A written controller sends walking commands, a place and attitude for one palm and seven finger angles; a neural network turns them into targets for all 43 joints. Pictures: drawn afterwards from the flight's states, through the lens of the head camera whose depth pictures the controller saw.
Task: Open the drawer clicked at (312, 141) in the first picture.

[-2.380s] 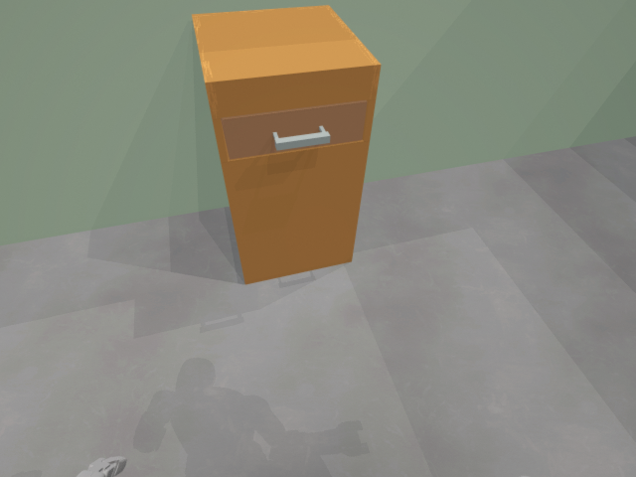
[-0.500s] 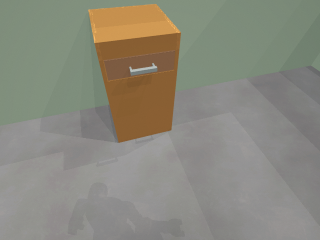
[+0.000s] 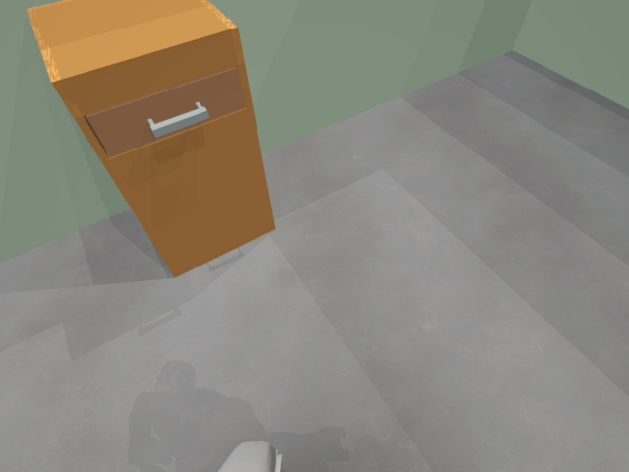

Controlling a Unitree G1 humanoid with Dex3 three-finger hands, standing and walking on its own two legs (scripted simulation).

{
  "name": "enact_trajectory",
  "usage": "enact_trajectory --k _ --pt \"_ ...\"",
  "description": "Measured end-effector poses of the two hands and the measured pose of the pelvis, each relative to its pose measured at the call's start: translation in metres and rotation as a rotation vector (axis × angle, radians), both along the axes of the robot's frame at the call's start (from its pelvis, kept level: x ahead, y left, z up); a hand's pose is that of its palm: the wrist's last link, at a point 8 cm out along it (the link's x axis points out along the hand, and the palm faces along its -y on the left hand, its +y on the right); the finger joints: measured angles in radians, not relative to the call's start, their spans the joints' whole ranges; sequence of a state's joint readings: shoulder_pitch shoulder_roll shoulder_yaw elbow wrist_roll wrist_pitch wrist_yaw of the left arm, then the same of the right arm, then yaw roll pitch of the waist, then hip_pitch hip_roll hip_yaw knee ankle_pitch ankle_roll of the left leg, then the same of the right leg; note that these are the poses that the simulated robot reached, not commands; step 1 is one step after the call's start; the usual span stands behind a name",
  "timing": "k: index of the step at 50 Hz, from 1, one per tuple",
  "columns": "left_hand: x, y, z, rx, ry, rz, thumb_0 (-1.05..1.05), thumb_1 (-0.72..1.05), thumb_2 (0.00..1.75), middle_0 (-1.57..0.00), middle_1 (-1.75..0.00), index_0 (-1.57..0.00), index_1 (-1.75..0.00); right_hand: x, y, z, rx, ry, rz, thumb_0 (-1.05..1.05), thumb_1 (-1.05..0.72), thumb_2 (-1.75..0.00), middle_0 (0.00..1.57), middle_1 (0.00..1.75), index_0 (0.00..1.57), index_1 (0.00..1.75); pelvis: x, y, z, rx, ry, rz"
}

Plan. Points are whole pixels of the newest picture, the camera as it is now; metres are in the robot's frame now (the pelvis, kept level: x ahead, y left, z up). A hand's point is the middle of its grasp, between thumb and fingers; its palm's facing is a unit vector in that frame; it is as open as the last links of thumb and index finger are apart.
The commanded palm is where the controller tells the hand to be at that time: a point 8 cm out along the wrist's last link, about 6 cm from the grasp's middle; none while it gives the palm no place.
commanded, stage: walk to a spot facing it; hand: left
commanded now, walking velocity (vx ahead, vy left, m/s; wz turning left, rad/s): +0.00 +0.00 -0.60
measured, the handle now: (177, 117) +0.90 +0.45 -0.12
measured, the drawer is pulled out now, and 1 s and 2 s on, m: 0.00 0.00 0.00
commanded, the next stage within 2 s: turn to face it in 1.28 s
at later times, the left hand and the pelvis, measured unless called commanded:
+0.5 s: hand (157, 452) +0.15 +0.26 -0.17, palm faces -0.20 -0.96 -0.20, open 7.4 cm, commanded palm none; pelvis +0.04 +0.06 +0.01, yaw -17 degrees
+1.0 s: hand (332, 322) +0.38 +0.02 -0.18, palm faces -0.58 -0.79 -0.20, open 7.3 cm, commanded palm none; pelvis +0.19 -0.08 -0.01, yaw -35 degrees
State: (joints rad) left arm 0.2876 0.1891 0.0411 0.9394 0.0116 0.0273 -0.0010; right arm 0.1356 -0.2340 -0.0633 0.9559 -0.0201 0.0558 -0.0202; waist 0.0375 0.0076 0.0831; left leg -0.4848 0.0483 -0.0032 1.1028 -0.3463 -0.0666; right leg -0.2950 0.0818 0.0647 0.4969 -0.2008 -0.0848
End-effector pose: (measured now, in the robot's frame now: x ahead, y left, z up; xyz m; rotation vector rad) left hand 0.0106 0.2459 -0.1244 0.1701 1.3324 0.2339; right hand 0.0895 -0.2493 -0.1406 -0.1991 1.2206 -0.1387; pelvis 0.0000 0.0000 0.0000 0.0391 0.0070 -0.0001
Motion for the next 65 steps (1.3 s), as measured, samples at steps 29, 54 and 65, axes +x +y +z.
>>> enact_trajectory --k 29,54,65 --pt "0.185 0.041 -0.016 -0.08 -0.092 -0.384 0.01 0.91 0.9 -0.2 -0.3 -0.2 -0.3 -0.128 0.079 0.026 -0.059 0.103 -0.419 0.01 -0.91 -0.9 0.2 0.3 0.2 0.3 0.063 0.051 0.003 -0.068 -0.006 -0.359" --pt "0.405 -0.185 -0.006 -0.068 -0.142 -0.742 0.0 0.93 0.9 -0.2 -0.3 -0.2 -0.3 0.02 -0.061 0.001 0.018 -0.034 -0.711 0.01 -0.91 -0.9 0.2 0.3 0.19 0.3 0.213 -0.095 -0.004 -0.036 -0.005 -0.643" --pt "0.416 -0.178 -0.01 -0.041 0.011 -0.646 0.0 0.91 0.9 -0.2 -0.3 -0.2 -0.3 0.167 -0.13 0.014 0.001 -0.164 -0.62 0.01 -0.91 -0.9 0.2 0.3 0.19 0.3 0.302 -0.132 0.0 -0.047 0.024 -0.689"
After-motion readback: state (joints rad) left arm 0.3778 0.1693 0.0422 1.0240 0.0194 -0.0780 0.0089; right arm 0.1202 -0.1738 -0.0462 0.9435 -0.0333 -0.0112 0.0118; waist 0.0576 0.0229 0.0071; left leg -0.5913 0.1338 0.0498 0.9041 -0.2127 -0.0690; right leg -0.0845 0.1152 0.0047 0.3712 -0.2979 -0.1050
